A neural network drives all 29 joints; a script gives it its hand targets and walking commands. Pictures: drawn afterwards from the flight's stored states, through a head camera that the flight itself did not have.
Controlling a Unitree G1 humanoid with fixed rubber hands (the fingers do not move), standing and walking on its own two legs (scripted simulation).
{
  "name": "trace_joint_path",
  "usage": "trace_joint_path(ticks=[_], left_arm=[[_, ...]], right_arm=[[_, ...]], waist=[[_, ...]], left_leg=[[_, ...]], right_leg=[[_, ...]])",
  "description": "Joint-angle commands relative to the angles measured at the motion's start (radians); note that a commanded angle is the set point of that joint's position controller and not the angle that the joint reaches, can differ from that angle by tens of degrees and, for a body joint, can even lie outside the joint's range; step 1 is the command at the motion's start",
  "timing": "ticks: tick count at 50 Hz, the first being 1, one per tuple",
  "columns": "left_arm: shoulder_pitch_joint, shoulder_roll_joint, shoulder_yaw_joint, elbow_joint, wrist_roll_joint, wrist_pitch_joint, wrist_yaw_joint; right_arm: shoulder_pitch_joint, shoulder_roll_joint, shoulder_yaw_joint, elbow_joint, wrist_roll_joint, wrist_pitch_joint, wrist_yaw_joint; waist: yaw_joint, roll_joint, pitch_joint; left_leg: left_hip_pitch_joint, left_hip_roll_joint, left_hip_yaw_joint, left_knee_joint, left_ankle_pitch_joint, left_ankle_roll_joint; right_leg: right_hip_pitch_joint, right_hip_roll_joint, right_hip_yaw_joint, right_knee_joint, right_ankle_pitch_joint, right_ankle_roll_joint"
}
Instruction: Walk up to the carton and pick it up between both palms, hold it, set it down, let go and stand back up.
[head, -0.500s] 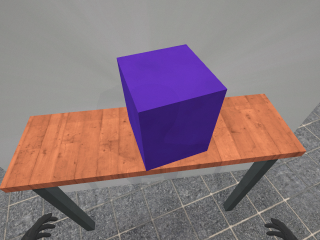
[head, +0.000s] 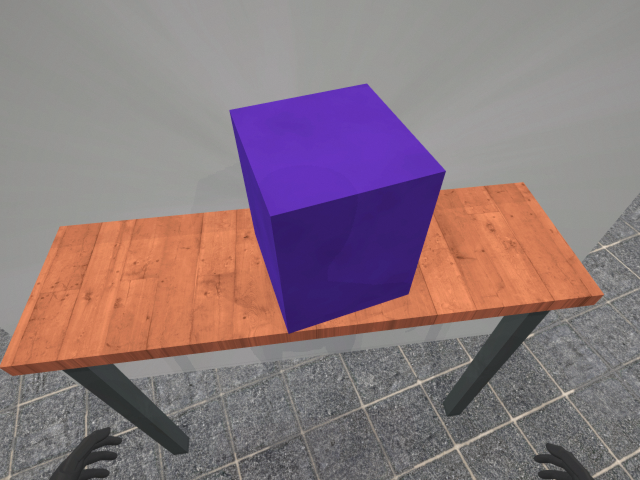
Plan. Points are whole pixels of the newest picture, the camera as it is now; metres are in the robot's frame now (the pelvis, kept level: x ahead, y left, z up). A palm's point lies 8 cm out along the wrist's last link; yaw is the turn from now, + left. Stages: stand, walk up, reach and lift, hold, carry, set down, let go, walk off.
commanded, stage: walk up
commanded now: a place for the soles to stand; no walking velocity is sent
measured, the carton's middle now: (327, 210) +0.46 -0.01 +0.08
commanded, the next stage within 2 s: reach and lift in 0.30 s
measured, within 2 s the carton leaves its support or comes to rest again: neither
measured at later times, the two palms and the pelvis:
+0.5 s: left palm (94, 467) +0.16 +0.29 -0.07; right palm out of the picture +0.14 -0.30 -0.08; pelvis +0.00 +0.00 +0.00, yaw +0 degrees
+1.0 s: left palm (133, 434) +0.18 +0.23 -0.02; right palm (574, 449) +0.16 -0.29 -0.03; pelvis +0.01 -0.02 +0.02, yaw +0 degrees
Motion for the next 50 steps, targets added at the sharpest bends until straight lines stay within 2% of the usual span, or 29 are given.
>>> trace_joint_path(ticks=[1,15,16,17,18,21,25,30,38,45,50], left_arm=[[-0.1,0.17,0.059,0.044,0.018,-0.007,0.002],[-0.093,0.167,0.061,0.045,0.012,-0.004,0.001],[-0.353,0.122,0.146,-0.086,0.092,0.184,0.029],[-0.307,0.086,0.132,-0.146,0.101,0.257,0.047],[-0.282,0.062,0.131,-0.207,0.108,0.302,0.054],[-0.262,0.051,0.154,-0.318,0.107,0.332,0.058],[-0.159,0.037,0.162,-0.384,0.09,0.331,0.068],[-0.067,-0.015,0.164,-0.446,0.087,0.306,0.088],[-0.036,-0.073,0.183,-0.486,0.083,0.272,0.101],[-0.006,-0.109,0.183,-0.548,0.06,0.234,0.117],[0.007,-0.141,0.151,-0.614,0.035,0.208,0.132]], right_arm=[[-0.059,-0.187,-0.052,-0.02,0.002,-0.019,-0.012],[-0.061,-0.187,-0.047,-0.015,0.002,-0.024,-0.014],[-0.233,-0.036,-0.204,0.036,-0.125,-0.232,0.036],[-0.182,-0.087,-0.214,0.032,-0.124,-0.25,0.057],[-0.157,-0.116,-0.216,0.016,-0.12,-0.257,0.067],[-0.121,-0.112,-0.197,0.014,-0.094,-0.245,0.066],[-0.073,-0.115,-0.197,-0.082,-0.052,-0.229,0.064],[-0.024,-0.129,-0.183,-0.133,-0.001,-0.226,0.086],[0.017,-0.117,-0.131,-0.233,0.054,-0.187,0.117],[0.055,-0.103,-0.117,-0.366,0.08,-0.158,0.122],[0.071,-0.095,-0.123,-0.459,0.097,-0.136,0.13]], waist=[[0.0,-0.064,-0.022],[0.007,-0.046,-0.047],[-0.018,-0.009,-0.004],[-0.016,0.026,0.027],[-0.018,0.021,0.033],[-0.009,0.017,-0.04],[-0.003,-0.043,-0.105],[0.015,-0.05,-0.137],[0.031,-0.072,-0.102],[0.05,-0.098,-0.102],[0.048,-0.088,-0.085]], left_leg=[[0.028,0.114,-0.141,-0.129,0.014,0.06],[0.036,0.122,-0.142,-0.128,0.092,0.058],[-0.07,0.028,0.042,-0.071,-0.077,-0.003],[-0.095,0.048,0.021,-0.093,-0.144,0.022],[-0.109,0.054,0.021,-0.104,-0.164,0.04],[-0.024,0.057,0.042,-0.129,-0.124,0.027],[0.129,0.043,0.035,-0.141,0.029,0.003],[0.221,0.021,0.013,-0.157,0.239,-0.017],[0.252,-0.012,0.019,-0.24,0.284,-0.002],[0.258,-0.02,0.025,-0.281,0.257,0.011],[0.244,-0.013,0.022,-0.306,0.186,0.014]], right_leg=[[0.023,-0.122,0.177,-0.237,0.051,-0.065],[0.058,-0.123,0.161,-0.224,0.128,-0.06],[0.031,-0.011,-0.103,-0.108,-0.036,-0.021],[0.08,0.009,-0.103,-0.063,-0.02,-0.02],[0.125,0.019,-0.104,-0.044,-0.001,-0.019],[0.144,0.015,-0.095,-0.096,0.038,-0.028],[0.151,0.009,-0.081,-0.171,0.152,-0.033],[0.195,0.024,-0.066,-0.232,0.311,-0.035],[0.247,0.017,-0.023,-0.323,0.393,-0.013],[0.253,0.008,-0.004,-0.36,0.366,-0.005],[0.23,0.001,0.001,-0.385,0.235,-0.017]])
